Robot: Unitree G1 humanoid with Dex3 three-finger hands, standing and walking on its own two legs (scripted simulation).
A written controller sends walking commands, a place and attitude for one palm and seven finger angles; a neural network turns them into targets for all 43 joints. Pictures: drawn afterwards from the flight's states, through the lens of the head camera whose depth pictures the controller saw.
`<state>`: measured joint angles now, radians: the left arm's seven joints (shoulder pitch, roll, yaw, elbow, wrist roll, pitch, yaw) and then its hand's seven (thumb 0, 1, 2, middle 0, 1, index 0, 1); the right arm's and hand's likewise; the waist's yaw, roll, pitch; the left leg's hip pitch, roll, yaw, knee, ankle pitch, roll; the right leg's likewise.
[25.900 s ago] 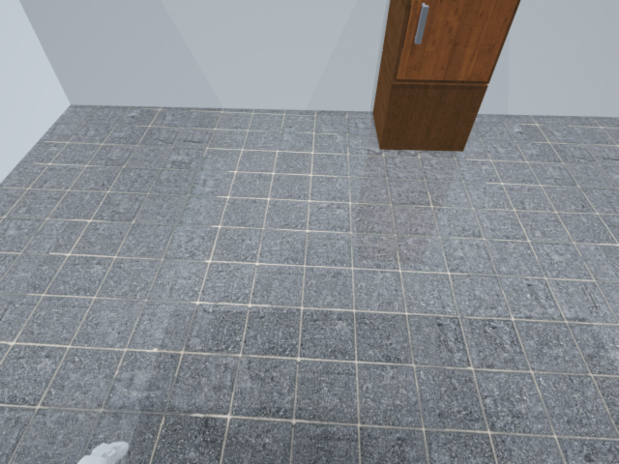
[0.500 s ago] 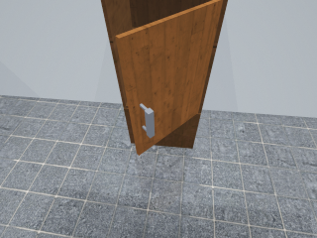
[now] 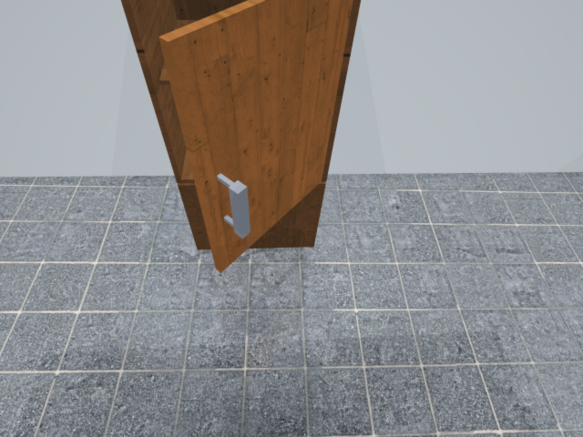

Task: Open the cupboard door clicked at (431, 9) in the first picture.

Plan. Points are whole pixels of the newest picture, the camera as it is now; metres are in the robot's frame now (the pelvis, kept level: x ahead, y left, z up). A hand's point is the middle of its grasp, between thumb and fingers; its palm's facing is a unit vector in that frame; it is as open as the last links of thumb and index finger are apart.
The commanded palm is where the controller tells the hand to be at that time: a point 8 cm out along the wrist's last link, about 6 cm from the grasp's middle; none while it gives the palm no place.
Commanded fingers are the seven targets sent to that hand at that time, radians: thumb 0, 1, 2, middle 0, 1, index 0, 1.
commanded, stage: walk to a spot facing it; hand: left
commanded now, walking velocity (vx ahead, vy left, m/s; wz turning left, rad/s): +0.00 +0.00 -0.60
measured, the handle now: (232, 206) +0.53 +0.15 -0.09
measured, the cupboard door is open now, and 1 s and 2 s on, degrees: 47 47 47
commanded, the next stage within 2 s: none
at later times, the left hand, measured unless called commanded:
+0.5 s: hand out of the picture +0.11 +0.14 -0.16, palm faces -0.26 -0.93 -0.25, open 7.4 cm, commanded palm none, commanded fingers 0.00 0.90 0.90 -0.20 -0.30 -0.20 -0.30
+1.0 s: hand (256, 395) +0.20 +0.07 -0.16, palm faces -0.54 -0.79 -0.30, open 7.4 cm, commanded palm none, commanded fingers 0.00 0.90 0.90 -0.20 -0.30 -0.20 -0.30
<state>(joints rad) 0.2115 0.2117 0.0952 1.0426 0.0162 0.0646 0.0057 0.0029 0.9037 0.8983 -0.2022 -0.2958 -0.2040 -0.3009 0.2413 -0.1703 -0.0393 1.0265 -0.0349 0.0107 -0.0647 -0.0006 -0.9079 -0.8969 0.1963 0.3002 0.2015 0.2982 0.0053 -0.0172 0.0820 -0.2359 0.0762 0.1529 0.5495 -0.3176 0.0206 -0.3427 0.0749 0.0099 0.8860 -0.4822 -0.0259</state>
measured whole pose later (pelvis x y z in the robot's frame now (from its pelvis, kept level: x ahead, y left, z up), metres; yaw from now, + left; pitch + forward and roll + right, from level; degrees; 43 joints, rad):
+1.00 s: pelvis -0.01 -0.06 -0.01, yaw -35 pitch +1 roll +0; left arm 0.14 0.25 0.07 0.89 0.02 0.03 -0.02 0.00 0.90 0.90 -0.20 -0.30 -0.20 -0.30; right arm 0.22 -0.26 -0.06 0.92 -0.02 0.06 -0.03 0.00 -0.90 -0.90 0.20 0.30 0.20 0.30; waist -0.01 0.04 0.12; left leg -0.39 0.13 0.08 0.94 -0.52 -0.06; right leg -0.31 0.01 -0.03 0.63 -0.33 -0.04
